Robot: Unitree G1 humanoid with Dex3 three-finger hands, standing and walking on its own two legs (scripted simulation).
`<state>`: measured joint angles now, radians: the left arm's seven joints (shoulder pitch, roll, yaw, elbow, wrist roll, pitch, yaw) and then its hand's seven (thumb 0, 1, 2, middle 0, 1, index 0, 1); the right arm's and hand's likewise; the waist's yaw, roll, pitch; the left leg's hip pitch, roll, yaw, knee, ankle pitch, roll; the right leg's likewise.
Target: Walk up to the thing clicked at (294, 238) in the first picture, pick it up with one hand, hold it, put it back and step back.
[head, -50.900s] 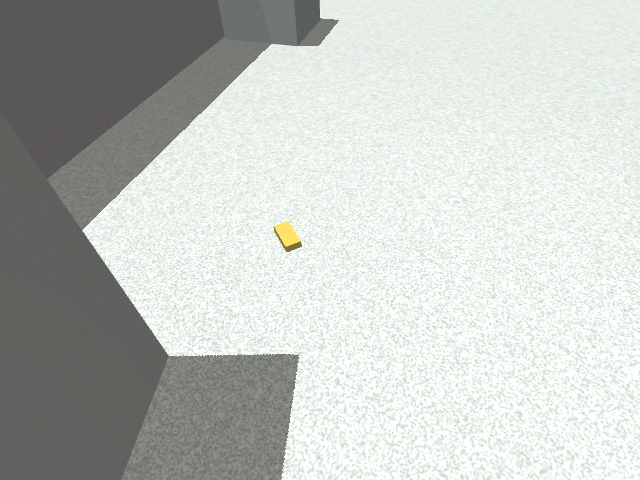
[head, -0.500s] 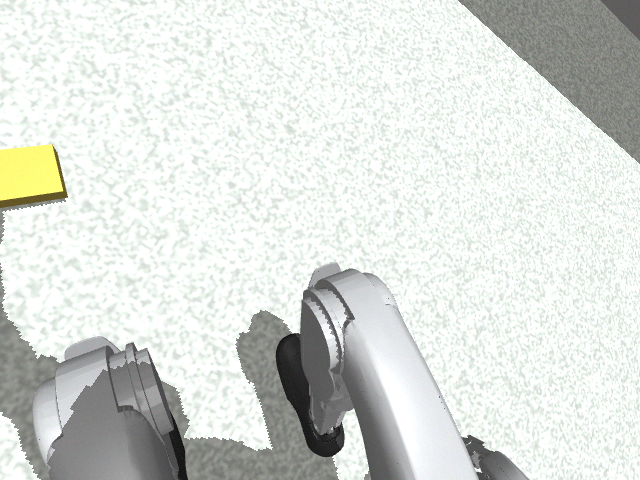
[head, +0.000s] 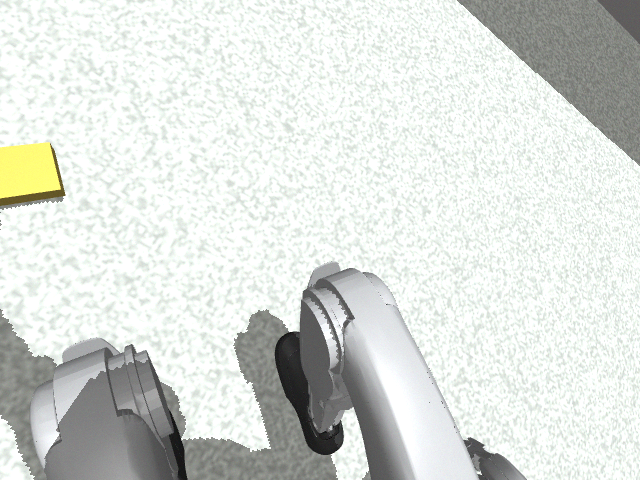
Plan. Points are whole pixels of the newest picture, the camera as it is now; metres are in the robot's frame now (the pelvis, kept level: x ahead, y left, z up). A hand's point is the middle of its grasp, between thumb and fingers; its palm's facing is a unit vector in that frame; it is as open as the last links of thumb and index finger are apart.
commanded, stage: rise first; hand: left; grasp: from above
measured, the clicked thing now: out of the picture +0.55 +0.28 -0.31
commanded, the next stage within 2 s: none
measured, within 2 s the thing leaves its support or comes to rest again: neither
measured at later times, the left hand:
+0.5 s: hand out of the picture +0.50 +0.32 -0.19, palm faces -0.49 -0.05 -0.87, open 13.3 cm
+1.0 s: hand out of the picture +0.50 +0.32 -0.19, palm faces -0.48 -0.05 -0.87, open 13.2 cm
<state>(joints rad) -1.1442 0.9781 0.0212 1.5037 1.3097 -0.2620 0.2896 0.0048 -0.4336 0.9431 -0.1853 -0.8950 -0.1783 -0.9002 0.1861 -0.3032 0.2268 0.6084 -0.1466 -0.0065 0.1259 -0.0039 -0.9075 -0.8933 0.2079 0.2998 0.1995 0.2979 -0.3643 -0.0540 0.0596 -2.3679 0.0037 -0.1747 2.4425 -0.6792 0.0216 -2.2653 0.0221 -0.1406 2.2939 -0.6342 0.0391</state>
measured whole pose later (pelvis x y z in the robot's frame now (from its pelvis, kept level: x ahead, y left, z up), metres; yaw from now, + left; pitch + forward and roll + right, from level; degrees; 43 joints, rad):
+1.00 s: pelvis +0.00 +0.00 +0.00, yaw +0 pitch +33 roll -12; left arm -1.14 0.98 0.03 1.49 1.31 -0.26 0.29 0.00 -0.35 0.88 -0.26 -0.80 -0.25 -0.81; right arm 0.19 -0.31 0.23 0.59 -0.15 -0.01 0.13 0.00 -0.90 -0.89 0.21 0.30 0.20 0.30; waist -0.37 -0.06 0.08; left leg -2.37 0.00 -0.18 2.45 -0.68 0.01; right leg -2.27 0.02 -0.15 2.30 -0.63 0.03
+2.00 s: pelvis +0.00 +0.00 +0.00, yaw +0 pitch +34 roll -13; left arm -1.15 0.98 0.03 1.48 1.31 -0.24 0.29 0.00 -0.35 0.88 -0.26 -0.79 -0.25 -0.80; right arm 0.19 -0.31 0.24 0.57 -0.15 -0.01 0.12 0.00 -0.90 -0.89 0.21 0.30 0.20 0.30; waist -0.38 -0.06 0.07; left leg -2.37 0.00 -0.18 2.45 -0.68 0.02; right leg -2.27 0.02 -0.15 2.29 -0.63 0.04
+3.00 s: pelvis +0.00 +0.00 +0.00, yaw +0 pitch +34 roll -13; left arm -1.17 0.99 0.02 1.46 1.31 -0.25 0.27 0.00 -0.39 0.90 -0.24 -0.81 -0.23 -0.82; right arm 0.19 -0.32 0.24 0.57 -0.16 -0.01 0.12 0.00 -0.90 -0.89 0.21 0.30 0.20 0.30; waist -0.37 -0.06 0.08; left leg -2.38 -0.01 -0.19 2.45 -0.67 0.02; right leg -2.27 0.02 -0.15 2.29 -0.63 0.04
